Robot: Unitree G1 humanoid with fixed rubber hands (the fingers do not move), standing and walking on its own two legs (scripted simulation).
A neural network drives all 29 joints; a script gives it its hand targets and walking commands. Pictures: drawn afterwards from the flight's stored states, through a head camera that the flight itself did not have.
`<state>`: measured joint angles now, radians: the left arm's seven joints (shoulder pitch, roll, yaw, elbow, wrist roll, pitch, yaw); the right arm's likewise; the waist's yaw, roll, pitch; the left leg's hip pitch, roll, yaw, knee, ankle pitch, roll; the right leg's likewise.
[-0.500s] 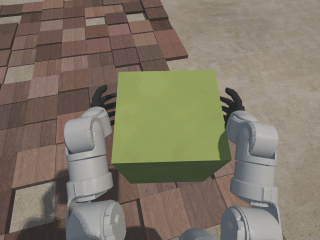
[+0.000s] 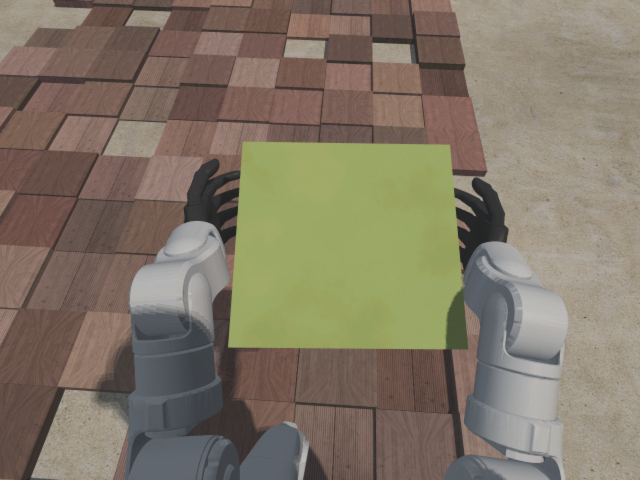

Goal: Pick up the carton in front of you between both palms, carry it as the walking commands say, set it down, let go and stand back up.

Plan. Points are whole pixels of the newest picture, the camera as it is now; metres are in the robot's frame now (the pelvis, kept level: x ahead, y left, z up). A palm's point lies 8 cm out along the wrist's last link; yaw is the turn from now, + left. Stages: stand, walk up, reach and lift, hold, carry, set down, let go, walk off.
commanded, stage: carry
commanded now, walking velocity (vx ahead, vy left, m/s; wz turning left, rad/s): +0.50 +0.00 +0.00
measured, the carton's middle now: (339, 265) +0.35 +0.05 +0.03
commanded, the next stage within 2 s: none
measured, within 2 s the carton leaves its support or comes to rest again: neither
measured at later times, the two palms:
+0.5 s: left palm (330, 31) +0.69 +0.11 +0.13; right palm (536, 73) +0.65 -0.19 +0.12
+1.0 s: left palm out of the picture +1.02 +0.02 +0.11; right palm out of the picture +0.98 -0.28 +0.08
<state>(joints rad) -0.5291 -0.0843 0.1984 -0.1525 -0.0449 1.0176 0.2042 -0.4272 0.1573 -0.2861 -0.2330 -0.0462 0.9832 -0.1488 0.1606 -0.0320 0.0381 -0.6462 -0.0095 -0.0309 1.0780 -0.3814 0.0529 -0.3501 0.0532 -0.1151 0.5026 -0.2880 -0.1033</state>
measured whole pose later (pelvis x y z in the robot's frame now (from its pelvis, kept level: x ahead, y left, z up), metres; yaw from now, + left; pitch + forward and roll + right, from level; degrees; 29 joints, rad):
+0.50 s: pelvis +0.32 +0.00 -0.01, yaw -2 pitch +6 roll +0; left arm -0.63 -0.11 0.36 -0.04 0.11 1.16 0.15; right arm -0.63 0.11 -0.28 0.00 -0.02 1.17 -0.19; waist -0.10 0.02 -0.06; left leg -0.19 0.04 0.07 0.49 -0.52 0.00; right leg -0.54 -0.02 -0.08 0.59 -0.17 -0.02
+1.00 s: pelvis +0.64 -0.10 -0.03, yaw +1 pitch +7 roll +5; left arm -0.55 -0.08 0.29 -0.23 -0.04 1.02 0.15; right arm -0.49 0.14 -0.19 -0.28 -0.01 1.03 -0.22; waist -0.11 -0.01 0.04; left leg -0.32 0.09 0.12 0.70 -0.24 -0.02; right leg -0.71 -0.01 0.05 1.07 -0.53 -0.06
